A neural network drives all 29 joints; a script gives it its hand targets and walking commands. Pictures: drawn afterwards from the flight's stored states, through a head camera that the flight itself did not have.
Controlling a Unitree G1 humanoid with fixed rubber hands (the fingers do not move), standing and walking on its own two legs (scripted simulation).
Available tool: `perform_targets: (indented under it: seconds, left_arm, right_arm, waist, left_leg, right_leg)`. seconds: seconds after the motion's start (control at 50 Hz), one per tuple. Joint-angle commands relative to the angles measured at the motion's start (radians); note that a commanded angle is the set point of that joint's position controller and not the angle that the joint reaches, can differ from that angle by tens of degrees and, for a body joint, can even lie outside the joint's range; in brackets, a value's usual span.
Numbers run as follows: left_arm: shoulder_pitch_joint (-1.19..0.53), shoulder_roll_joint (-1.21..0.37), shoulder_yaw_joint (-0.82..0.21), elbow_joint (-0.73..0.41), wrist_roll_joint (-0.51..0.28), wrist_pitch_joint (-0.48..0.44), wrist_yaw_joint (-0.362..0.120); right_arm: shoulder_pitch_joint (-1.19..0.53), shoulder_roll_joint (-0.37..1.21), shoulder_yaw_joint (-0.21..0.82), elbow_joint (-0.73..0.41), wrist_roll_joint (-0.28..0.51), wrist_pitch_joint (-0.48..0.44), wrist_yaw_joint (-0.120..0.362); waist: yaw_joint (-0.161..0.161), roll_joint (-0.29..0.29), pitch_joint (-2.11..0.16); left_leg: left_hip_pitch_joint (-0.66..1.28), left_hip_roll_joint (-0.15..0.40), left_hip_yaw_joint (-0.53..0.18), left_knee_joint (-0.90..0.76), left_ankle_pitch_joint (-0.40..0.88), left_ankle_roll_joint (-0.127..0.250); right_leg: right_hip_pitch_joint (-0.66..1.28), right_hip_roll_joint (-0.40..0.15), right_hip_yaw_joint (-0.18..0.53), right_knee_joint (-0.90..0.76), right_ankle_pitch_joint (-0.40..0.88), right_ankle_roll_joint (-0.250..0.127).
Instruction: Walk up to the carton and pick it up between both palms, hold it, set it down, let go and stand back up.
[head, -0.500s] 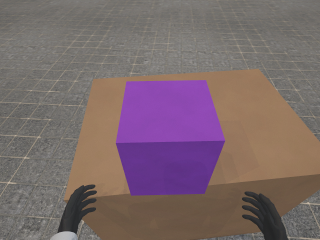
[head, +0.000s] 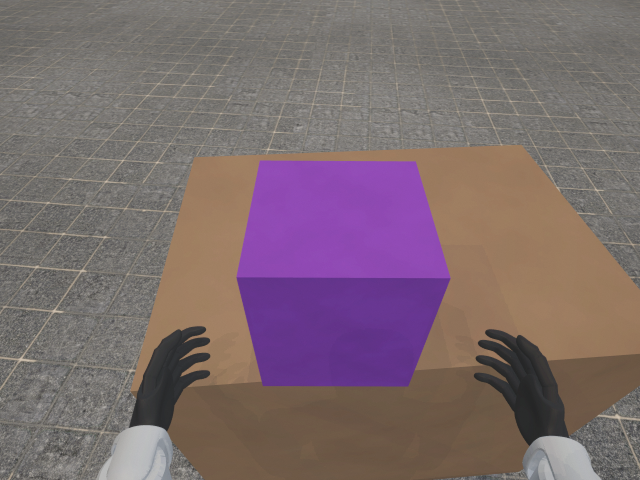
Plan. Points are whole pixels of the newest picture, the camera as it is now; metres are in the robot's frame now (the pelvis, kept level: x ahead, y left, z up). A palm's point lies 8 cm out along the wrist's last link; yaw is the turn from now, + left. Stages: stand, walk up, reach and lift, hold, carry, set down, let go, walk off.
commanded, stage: reach and lift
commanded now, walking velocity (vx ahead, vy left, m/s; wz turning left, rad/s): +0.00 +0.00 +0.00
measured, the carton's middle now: (336, 277) +0.37 +0.03 +0.06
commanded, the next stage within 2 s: none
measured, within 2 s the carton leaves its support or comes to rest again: neither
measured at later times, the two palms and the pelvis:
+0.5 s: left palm (171, 322) +0.25 +0.21 +0.10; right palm (532, 331) +0.27 -0.19 +0.10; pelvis +0.00 -0.01 +0.00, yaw +0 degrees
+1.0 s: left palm (172, 253) +0.32 +0.22 +0.15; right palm (520, 257) +0.33 -0.18 +0.15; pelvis +0.00 -0.01 +0.00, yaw -1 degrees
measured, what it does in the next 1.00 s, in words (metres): stands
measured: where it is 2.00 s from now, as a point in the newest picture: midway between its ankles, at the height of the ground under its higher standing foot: outside the picture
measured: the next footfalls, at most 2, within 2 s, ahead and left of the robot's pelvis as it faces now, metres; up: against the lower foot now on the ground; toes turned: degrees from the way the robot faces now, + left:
none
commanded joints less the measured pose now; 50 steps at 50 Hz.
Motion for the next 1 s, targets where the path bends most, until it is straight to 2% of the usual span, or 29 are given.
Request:
perform_targets:
  seconds: [0.0,0.1,0.22,0.34,0.38,0.52,0.62,0.7,0.82,0.98]
  left_arm:
    - [-0.124,0.065,0.08,-0.228,0.004,0.06,-0.018]
    - [-0.198,0.048,0.115,-0.227,0.013,0.156,-0.042]
    - [-0.327,0.075,0.156,-0.288,-0.007,0.208,-0.041]
    - [-0.463,0.091,0.182,-0.28,-0.024,0.259,-0.041]
    - [-0.479,0.088,0.193,-0.269,-0.019,0.289,-0.046]
    - [-0.547,0.09,0.245,-0.312,0.01,0.391,-0.076]
    - [-0.644,0.108,0.281,-0.314,0.022,0.442,-0.079]
    - [-0.702,0.104,0.294,-0.293,0.03,0.485,-0.08]
    - [-0.816,0.1,0.299,-0.248,0.037,0.541,-0.075]
    - [-1.008,0.147,0.302,-0.214,0.027,0.585,-0.047]
  right_arm:
    - [-0.094,-0.083,-0.029,-0.211,0.018,0.04,-0.022]
    - [-0.178,-0.105,-0.041,-0.226,0.031,0.11,-0.043]
    - [-0.303,-0.109,-0.058,-0.292,0.039,0.151,-0.055]
    - [-0.435,-0.12,-0.055,-0.262,0.059,0.199,-0.07]
    - [-0.462,-0.129,-0.045,-0.242,0.076,0.217,-0.081]
    - [-0.579,-0.196,-0.017,-0.244,0.141,0.256,-0.125]
    - [-0.69,-0.232,-0.014,-0.242,0.173,0.282,-0.141]
    - [-0.75,-0.266,-0.009,-0.189,0.208,0.308,-0.144]
    - [-0.885,-0.306,-0.004,-0.11,0.258,0.336,-0.136]
    - [-1.096,-0.362,-0.041,-0.031,0.269,0.357,-0.113]
  waist:
    - [0.0,0.049,-0.011]
    - [-0.004,0.045,0.009]
    - [-0.007,0.033,-0.058]
    - [-0.016,0.023,-0.133]
    - [-0.017,0.026,-0.151]
    - [-0.033,0.034,-0.236]
    - [-0.042,0.009,-0.263]
    - [-0.043,0.006,-0.272]
    - [-0.043,0.034,-0.299]
    - [-0.051,0.053,-0.402]
  left_leg:
    - [-0.013,0.031,-0.083,-0.062,0.158,-0.026]
    - [-0.015,0.033,-0.071,-0.075,0.129,-0.033]
    - [-0.024,0.028,-0.061,-0.066,0.101,-0.023]
    - [-0.059,0.028,-0.056,-0.046,0.083,-0.011]
    - [-0.054,0.028,-0.055,-0.04,0.106,-0.01]
    - [-0.007,0.019,-0.053,-0.014,0.253,-0.027]
    - [-0.017,0.016,-0.051,-0.018,0.234,-0.026]
    - [-0.008,0.019,-0.053,-0.022,0.245,-0.032]
    - [0.016,0.024,-0.056,-0.016,0.253,-0.039]
    - [0.012,0.022,-0.06,-0.005,0.255,-0.042]
  right_leg:
    - [-0.023,-0.059,0.119,-0.095,0.012,0.024]
    - [-0.025,-0.061,0.114,-0.108,-0.028,0.027]
    - [-0.02,-0.066,0.133,-0.097,-0.041,0.032]
    - [0.01,-0.08,0.165,-0.078,-0.028,0.042]
    - [0.026,-0.08,0.163,-0.068,0.02,0.048]
    - [0.11,-0.072,0.151,-0.023,0.335,0.077]
    - [0.137,-0.074,0.156,-0.014,0.4,0.092]
    - [0.138,-0.07,0.154,-0.013,0.437,0.092]
    - [0.115,-0.058,0.142,-0.022,0.404,0.081]
    - [0.107,-0.039,0.131,-0.016,0.366,0.071]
